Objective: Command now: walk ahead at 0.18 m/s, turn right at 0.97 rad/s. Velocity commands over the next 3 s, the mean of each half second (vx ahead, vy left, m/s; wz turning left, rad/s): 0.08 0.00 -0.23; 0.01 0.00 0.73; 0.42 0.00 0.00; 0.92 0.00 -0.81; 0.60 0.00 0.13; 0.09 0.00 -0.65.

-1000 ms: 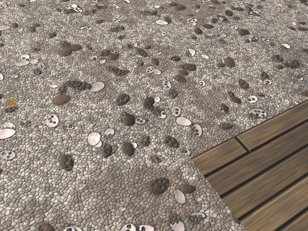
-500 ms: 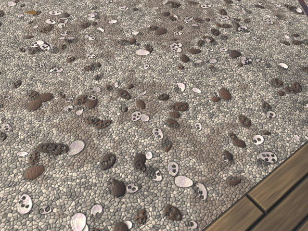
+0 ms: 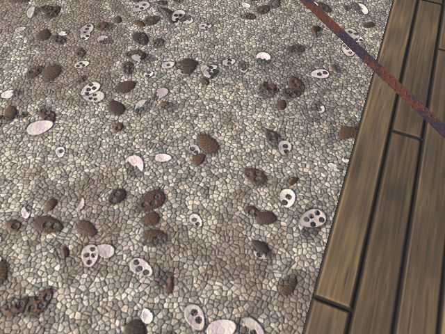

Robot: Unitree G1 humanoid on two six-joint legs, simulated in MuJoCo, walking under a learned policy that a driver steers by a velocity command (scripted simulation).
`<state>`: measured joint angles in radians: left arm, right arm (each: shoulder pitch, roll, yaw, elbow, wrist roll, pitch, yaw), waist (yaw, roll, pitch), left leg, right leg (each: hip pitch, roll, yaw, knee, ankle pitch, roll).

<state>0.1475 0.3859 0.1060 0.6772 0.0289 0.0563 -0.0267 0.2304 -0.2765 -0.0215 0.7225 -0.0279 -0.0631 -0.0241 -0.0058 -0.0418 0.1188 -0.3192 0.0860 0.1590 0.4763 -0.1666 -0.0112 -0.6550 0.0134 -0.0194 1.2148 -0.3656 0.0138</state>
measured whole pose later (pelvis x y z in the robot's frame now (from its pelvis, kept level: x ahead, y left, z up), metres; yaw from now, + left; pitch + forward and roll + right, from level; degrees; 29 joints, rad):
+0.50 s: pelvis +0.09 +0.00 +0.00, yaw -4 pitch -1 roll -1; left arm 0.12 0.20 0.01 0.69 0.03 0.03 0.03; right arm 0.29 -0.25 -0.04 0.74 -0.01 0.07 0.02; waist -0.03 0.00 0.05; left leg -0.35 0.02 0.06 0.82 -0.46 0.01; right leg -0.33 -0.02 -0.13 0.53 -0.19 -0.05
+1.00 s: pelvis +0.08 +0.01 +0.00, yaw +20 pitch +2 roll -1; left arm 0.13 0.30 0.04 0.70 0.01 0.03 0.02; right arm 0.25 -0.33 -0.09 0.66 -0.02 0.06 0.01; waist -0.04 0.00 0.05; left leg -0.29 -0.17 -0.27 0.50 -0.20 0.06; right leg -0.42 0.06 0.08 0.75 -0.37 0.02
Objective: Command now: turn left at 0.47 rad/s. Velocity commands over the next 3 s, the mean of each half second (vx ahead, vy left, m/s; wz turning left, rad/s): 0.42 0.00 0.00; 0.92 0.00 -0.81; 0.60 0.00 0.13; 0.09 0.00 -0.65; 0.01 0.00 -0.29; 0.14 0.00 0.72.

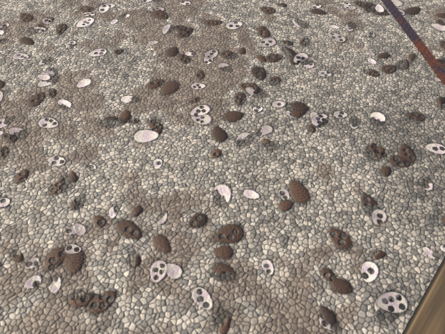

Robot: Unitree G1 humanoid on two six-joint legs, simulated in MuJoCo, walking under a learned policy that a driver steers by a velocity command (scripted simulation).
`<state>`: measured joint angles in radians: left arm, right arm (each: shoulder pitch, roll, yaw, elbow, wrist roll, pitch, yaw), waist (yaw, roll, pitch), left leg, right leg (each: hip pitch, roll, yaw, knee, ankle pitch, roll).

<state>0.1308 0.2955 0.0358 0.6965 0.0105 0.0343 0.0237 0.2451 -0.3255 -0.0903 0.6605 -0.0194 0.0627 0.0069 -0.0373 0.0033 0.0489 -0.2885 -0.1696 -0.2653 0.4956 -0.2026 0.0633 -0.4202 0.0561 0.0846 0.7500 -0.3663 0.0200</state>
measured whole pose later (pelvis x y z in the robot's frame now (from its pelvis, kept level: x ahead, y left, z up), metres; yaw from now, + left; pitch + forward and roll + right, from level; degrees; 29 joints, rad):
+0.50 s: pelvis +0.08 +0.00 +0.00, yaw -3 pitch +3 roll +1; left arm 0.41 0.28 0.07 0.82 -0.01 -0.02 -0.02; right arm 0.14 -0.28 -0.02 0.69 -0.03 -0.06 -0.01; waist 0.05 0.00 -0.03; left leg -0.27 -0.02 0.00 0.44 -0.21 0.01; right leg -0.27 0.07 0.17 0.59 -0.37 -0.06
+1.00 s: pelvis +0.37 -0.13 -0.05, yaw -29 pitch +1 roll +0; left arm 0.13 0.33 0.06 0.70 0.03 0.00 -0.04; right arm 0.40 -0.26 -0.03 0.84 -0.04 -0.06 0.00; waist -0.04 -0.01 0.06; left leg -0.10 0.11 0.06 1.27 -0.38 -0.02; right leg -0.55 0.12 -0.12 0.81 -0.29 -0.18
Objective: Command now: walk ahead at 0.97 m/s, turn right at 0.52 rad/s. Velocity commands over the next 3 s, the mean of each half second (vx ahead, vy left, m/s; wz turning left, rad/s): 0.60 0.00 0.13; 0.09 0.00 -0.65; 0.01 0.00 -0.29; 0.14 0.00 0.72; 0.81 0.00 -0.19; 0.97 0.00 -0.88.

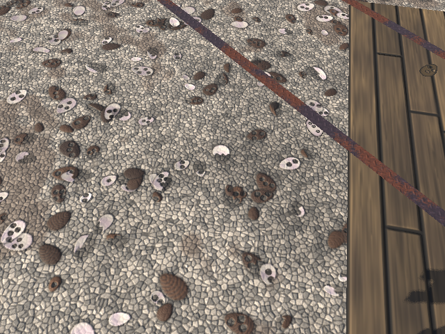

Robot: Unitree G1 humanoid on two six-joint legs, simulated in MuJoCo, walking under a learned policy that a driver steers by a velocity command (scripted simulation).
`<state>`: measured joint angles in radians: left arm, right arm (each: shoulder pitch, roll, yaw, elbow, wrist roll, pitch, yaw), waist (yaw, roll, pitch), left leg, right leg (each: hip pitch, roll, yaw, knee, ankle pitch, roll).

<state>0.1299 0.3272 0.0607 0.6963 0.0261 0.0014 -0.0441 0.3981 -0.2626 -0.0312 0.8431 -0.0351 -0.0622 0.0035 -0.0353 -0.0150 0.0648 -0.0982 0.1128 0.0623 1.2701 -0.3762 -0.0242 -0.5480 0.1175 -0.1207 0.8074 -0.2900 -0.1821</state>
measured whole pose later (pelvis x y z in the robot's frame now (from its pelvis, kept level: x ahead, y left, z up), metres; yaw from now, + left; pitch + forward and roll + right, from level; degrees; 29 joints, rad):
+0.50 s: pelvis +0.39 +0.01 +0.02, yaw +5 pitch -2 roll +1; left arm 0.19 0.23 0.00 0.77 0.02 -0.04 0.03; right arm 0.28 -0.26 -0.03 0.85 -0.02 -0.04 0.00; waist -0.02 0.00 0.12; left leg -0.40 -0.13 0.13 0.52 -0.09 0.16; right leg -0.48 0.05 0.09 1.42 -0.42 0.00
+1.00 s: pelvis +0.49 -0.06 +0.04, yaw -17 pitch +2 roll +1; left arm 0.25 0.28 0.08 0.68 0.01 0.05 0.01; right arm 0.14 -0.29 -0.05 0.74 -0.02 0.04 -0.01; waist 0.02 0.05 0.06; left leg -0.50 0.04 0.04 1.07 -0.47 -0.06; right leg -0.31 0.06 0.03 0.55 -0.27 -0.07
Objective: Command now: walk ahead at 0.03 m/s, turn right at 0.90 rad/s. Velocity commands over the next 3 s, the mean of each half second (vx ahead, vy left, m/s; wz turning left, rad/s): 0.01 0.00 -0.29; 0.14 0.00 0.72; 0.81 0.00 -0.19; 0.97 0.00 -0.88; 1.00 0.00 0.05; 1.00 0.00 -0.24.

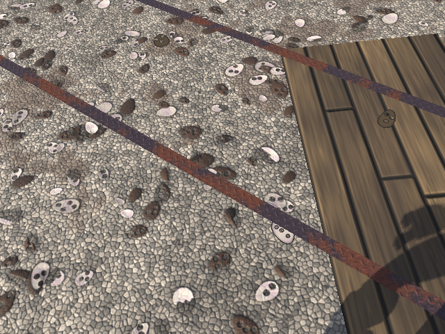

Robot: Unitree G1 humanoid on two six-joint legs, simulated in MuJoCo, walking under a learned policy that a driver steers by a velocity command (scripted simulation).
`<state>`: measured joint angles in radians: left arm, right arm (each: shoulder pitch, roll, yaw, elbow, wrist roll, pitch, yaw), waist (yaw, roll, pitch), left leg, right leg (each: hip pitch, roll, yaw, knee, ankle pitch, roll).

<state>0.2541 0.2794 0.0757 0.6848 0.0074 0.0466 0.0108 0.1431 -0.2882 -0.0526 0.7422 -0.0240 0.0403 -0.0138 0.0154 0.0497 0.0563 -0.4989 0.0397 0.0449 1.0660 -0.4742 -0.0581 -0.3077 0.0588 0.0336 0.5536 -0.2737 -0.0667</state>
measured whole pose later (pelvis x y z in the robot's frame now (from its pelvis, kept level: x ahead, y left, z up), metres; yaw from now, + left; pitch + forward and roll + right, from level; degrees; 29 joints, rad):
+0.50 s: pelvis +0.03 +0.03 +0.01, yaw -5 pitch +1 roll -2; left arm 0.16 0.26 0.03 0.71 0.02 0.05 0.02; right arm 0.25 -0.25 -0.03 0.74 -0.01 0.03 0.01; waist -0.03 -0.02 0.05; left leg -0.28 -0.04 -0.10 0.46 -0.20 0.04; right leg -0.30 0.11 0.09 0.76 -0.46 0.00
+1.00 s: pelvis +0.05 +0.00 +0.02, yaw +20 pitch +2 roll +1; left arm 0.32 0.29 0.03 0.73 0.03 -0.05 0.02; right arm 0.23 -0.35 -0.10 0.74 -0.04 0.06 0.08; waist 0.03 0.03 -0.03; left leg -0.55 -0.03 -0.09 1.11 -0.24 -0.02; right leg -0.09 0.00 -0.07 0.29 -0.24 -0.05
